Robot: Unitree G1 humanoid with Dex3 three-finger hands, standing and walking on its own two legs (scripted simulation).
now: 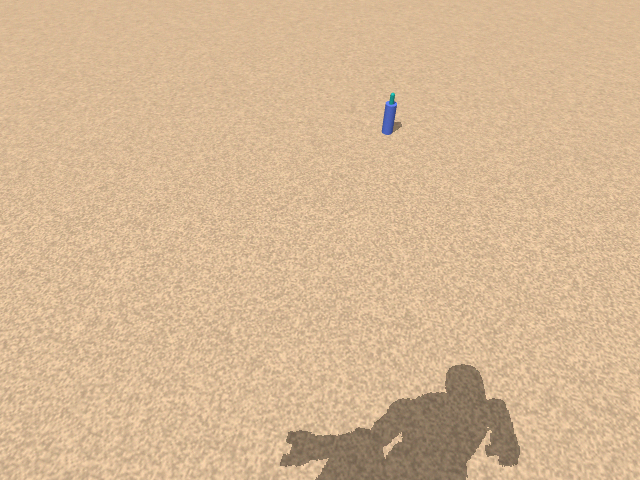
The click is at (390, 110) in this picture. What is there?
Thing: necked bottle
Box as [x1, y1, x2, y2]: [382, 93, 396, 134]
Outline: 394,93 391,93 390,100 387,101 385,104 382,132 385,134 389,134 392,131 396,103 393,100
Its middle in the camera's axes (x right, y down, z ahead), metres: +0.37 -0.67 +2.06
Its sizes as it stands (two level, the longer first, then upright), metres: 0.060 0.060 0.233
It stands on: the floor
